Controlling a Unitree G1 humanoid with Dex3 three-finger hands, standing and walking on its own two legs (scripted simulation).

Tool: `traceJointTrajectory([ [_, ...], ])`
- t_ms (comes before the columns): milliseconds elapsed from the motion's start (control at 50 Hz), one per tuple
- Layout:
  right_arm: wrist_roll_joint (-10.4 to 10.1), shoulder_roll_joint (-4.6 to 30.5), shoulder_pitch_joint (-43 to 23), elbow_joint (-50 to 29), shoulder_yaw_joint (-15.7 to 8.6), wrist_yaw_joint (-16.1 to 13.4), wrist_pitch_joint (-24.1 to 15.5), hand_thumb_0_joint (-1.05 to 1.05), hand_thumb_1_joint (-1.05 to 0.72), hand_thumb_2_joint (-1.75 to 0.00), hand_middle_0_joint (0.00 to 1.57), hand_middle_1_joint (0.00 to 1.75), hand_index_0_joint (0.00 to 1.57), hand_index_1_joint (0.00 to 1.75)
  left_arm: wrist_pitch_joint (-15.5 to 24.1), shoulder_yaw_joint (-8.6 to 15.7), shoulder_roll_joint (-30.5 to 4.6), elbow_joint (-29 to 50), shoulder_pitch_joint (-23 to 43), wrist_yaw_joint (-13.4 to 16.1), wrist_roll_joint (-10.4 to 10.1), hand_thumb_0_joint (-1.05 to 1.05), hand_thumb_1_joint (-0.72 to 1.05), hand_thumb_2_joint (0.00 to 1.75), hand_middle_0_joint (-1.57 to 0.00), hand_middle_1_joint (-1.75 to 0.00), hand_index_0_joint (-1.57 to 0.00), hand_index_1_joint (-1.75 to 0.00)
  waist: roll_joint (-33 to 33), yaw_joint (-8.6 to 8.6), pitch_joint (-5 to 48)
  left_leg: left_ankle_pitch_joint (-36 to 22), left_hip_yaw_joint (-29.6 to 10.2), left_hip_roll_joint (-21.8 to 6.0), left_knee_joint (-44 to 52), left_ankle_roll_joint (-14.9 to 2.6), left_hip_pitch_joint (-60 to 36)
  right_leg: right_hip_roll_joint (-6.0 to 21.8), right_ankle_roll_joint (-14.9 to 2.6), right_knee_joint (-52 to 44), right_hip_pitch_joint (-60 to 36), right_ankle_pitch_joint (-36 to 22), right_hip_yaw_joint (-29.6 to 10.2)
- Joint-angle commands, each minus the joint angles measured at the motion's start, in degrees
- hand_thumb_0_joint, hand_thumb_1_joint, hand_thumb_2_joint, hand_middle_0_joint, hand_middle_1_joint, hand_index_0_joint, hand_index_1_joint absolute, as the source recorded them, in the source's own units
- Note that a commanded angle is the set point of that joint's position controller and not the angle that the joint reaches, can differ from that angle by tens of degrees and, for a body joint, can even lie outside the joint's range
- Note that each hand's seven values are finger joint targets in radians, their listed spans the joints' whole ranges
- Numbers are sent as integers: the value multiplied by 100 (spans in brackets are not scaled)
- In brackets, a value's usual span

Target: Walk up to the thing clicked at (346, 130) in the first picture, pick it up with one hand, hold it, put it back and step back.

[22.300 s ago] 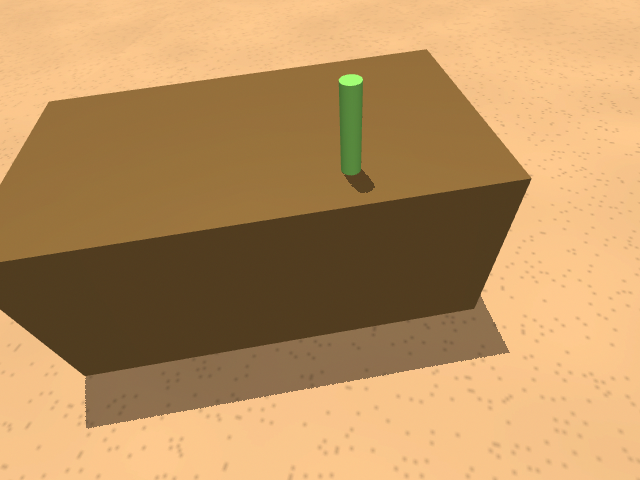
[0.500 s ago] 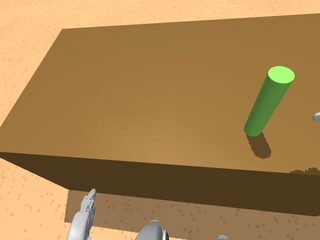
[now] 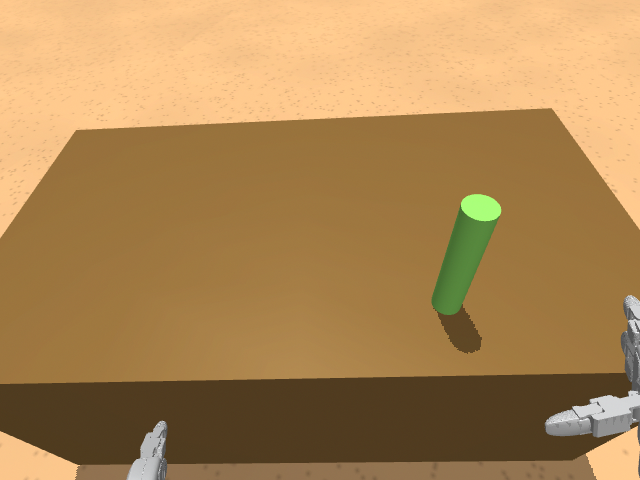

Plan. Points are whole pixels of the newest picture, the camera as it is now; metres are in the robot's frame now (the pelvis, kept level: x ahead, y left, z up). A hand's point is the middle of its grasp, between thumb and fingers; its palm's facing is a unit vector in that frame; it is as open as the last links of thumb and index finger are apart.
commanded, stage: sink last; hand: right
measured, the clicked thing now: (460, 261) +0.45 -0.19 -0.03
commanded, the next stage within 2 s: home in 0.58 s
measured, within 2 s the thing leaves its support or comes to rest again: neither
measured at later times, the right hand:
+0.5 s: hand (587, 471) +0.15 -0.24 -0.01, palm faces +0.30 +0.89 -0.35, open 17.4 cm
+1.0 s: hand out of the picture +0.13 -0.19 -0.07, palm faces +0.15 +0.96 -0.25, open 17.4 cm
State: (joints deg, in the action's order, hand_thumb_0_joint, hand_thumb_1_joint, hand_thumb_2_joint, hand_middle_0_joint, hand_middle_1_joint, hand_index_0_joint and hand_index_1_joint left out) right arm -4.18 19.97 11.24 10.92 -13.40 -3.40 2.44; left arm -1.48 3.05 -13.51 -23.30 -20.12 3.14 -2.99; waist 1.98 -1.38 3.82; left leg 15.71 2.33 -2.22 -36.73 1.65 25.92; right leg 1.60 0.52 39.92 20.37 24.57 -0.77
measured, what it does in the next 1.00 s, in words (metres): stands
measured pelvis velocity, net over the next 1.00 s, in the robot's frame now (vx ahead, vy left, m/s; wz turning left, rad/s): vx -0.03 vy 0.01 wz -0.01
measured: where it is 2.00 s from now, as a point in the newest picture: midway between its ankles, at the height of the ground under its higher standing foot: outside the picture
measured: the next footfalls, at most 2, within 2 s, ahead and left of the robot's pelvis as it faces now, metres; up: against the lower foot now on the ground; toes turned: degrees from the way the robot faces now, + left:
none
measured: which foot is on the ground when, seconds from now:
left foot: down 0.00-1.00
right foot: down 0.00-1.00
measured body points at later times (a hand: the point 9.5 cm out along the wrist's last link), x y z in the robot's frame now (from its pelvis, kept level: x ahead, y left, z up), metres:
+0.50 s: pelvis -0.02 +0.02 +0.00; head -0.02 +0.03 +0.45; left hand +0.13 +0.29 -0.06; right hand +0.13 -0.28 +0.02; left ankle +0.03 +0.14 -0.72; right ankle -0.05 -0.12 -0.72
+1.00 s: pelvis -0.03 +0.01 +0.01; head -0.01 +0.02 +0.46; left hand +0.15 +0.22 -0.07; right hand +0.12 -0.24 -0.05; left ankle +0.03 +0.14 -0.72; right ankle -0.05 -0.12 -0.72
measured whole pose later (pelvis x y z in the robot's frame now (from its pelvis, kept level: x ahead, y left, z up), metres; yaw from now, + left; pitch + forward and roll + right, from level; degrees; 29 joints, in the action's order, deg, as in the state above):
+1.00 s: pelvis -0.03 +0.01 +0.01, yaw -1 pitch -1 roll +0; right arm -0.8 11.6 19.0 23.4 -3.2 -3.1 -5.3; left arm 7.6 -1.1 -9.0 -34.1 -12.1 5.0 0.1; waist 0.3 -0.8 -2.6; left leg 10.5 2.8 -2.9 -29.6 0.9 18.2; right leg 0.8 1.2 30.5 12.0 17.7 -1.1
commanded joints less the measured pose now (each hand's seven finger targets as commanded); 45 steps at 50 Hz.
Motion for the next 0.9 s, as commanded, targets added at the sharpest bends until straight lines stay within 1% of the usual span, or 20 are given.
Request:
traceJointTrajectory([
  [0, -2, 1192, -3, -2285, -553, -217, -425, 0, 49, -6, 6, 6, 6, 6, 441, 641, -1043, 1513, 657, 279, 29, 0, -49, 5, -5, -5, -5, -4, 55, 21, 1001, -1360, 279, 185, 302, -219, -1290, -67, 10, -747, -157, -2236, 179],
  [20, 14, 895, 611, -1851, -408, -203, -391, 0, 51, -6, 6, 6, 6, 6, 421, 673, -1005, 1262, 362, 300, 51, 0, -49, 5, -5, -4, -5, -4, -88, 59, 780, -1354, 293, 193, 329, -219, -1263, -70, 3, -768, -124, -2228, 183],
  [40, 12, 604, 940, -1677, -212, -167, -367, 0, 50, -6, 6, 6, 6, 6, 410, 460, -718, 1102, 188, 282, 49, 0, -48, 5, -5, -5, -5, -4, -242, 63, 440, -1194, 325, 194, 377, -201, -1174, -74, -16, -816, 30, -2038, 190],
  [80, 27, 654, 1011, -2186, -275, -151, -429, 0, 50, -6, 6, 6, 6, 6, 455, 630, -809, 1412, 126, 306, 50, 0, -49, 5, -5, -5, -6, -5, -175, 73, 622, -1320, 286, 144, 389, -184, -1260, -120, -30, -800, -76, -2100, 234],
  [140, 48, 298, 1353, -2134, 85, -58, -366, 0, 51, -6, 5, 6, 5, 6, 476, 376, -500, 1101, -195, 272, 51, 0, -47, 4, -5, -5, -6, -4, -106, 177, 47, -992, 267, 135, 496, -141, -930, -163, -89, -900, 74, -1622, 292],
  [200, 96, 509, 591, -2193, -65, -63, -397, 0, 52, -5, 5, 6, 6, 6, 564, 700, -811, 1154, 172, 356, 83, 0, -49, 3, -5, -6, -7, -5, -144, 350, -109, -295, 209, 100, 637, -126, -683, -176, -141, -1036, 105, -802, 240],
  [280, 123, 739, 826, -1935, -379, -110, -474, 0, 52, -5, 5, 6, 6, 6, 720, 853, -902, 1051, 136, 424, 114, 0, -49, 2, -6, -6, -7, -4, -179, 165, 68, -105, 136, 14, 685, -106, -862, -242, -147, -986, 76, -658, 264],
  [320, 127, 721, 955, -1784, -413, -124, -515, 0, 54, -5, 5, 6, 5, 6, 767, 586, -655, 1130, 86, 410, 125, 0, -49, 2, -5, -6, -7, -4, -190, 49, 211, -344, 140, -8, 684, -100, -1102, -274, -139, -918, 69, -901, 286],
  [360, 130, 821, 931, -1703, -485, -159, -575, 0, 56, -5, 5, 6, 5, 6, 787, 548, -604, 977, 275, 411, 130, 0, -50, 3, -5, -5, -6, -4, 10, -44, 61, -340, 147, 3, 681, -118, -1102, -270, -121, -991, 183, -913, 282],
  [380, 144, 567, 1216, -1444, -307, -134, -571, 0, 55, -5, 5, 6, 5, 6, 788, 473, -539, 811, 351, 384, 155, 0, -50, 3, -5, -5, -6, -4, 74, -78, -64, -234, 144, 1, 695, -129, -1100, -277, -108, -1014, 243, -823, 299],
  [440, 145, 675, 983, -1858, -350, -165, -728, 0, 54, -5, 5, 6, 5, 6, 885, 427, -585, 1098, 740, 371, 168, 0, -50, 4, -5, -6, -6, -5, 74, -150, 235, -362, 149, 1, 732, -127, -1359, -271, -91, -1054, 150, -973, 299],
  [480, 142, 590, 1144, -1761, -248, -165, -778, 0, 54, -6, 5, 6, 5, 6, 906, 511, -698, 1041, 593, 377, 176, 0, -51, 5, -5, -6, -6, -5, -105, -66, 98, -207, 180, 42, 813, -128, -1336, -240, -108, -1146, 146, -853, 287],
  [540, 161, 782, 1117, -1506, -499, -187, -867, 0, 52, -6, 5, 6, 5, 6, 920, 726, -905, 801, 534, 389, 192, 0, -51, 6, -5, -6, -6, -5, -196, -46, -87, -49, 209, 67, 949, -130, -1310, -217, -108, -1290, 46, -743, 255],
  [600, 148, 686, 1168, -1278, -479, -142, -958, 0, 52, -6, 5, 6, 6, 6, 979, 762, -860, 679, 516, 353, 171, 0, -51, 5, -5, -6, -6, -5, -262, -24, -374, 145, 235, 83, 1071, -128, -1230, -212, -128, -1450, 69, -567, 247],
  [620, 157, 666, 1252, -1127, -472, -116, -982, 0, 53, -6, 5, 6, 5, 6, 961, 686, -743, 395, 318, 329, 169, 0, -51, 5, -5, -6, -6, -5, -266, -43, -503, 196, 249, 86, 1112, -136, -1208, -209, -125, -1482, 46, -542, 256],
  [660, 154, 545, 1058, -1149, -381, -64, -1078, 0, 51, -6, 5, 6, 6, 6, 1076, 512, -662, 1012, 749, 288, 145, 0, -51, 6, -5, -6, -6, -5, -539, -7, -385, 288, 226, 78, 1209, -106, -1271, -211, -151, -1523, 10, -519, 267],
  [700, 174, 568, 1046, -714, -351, -40, -1119, 0, 51, -8, 6, 6, 6, 6, 1060, 548, -655, 493, 511, 279, 161, 0, -35, 22, -14, -20, -14, -20, -470, 58, -478, 380, 133, 28, 1320, -100, -1219, -248, -161, -1553, -50, -471, 313],
  [720, 175, 485, 876, -842, -234, -9, -1181, 0, 51, -8, 6, 6, 6, 6, 1106, 227, -374, 548, 672, 231, 152, 0, -27, 30, -14, -20, -14, -20, -414, -1, -566, 474, 129, 24, 1346, -96, -1192, -251, -155, -1581, -9, -407, 307],
  [820, 303, 173, 647, -359, 313, -1, -1251, 0, 54, -6, 6, 6, 5, 6, 1218, -324, 58, 182, 1203, 205, 199, 0, 13, 62, -15, -21, -15, -22, -22, -8, -73, -374, 167, 57, 1150, -153, -1538, -240, -105, -1567, -191, -1029, 301],
  [880, 335, 127, 338, -16, 505, -22, -1224, 0, 54, -6, 5, 6, 5, 6, 1253, 31, -467, -133, 1269, 296, 256, 0, 37, 69, -16, -23, -16, -23, -51, 186, 13, -344, 162, 81, 1185, -159, -1476, -219, -107, -1625, -312, -954, 281],
])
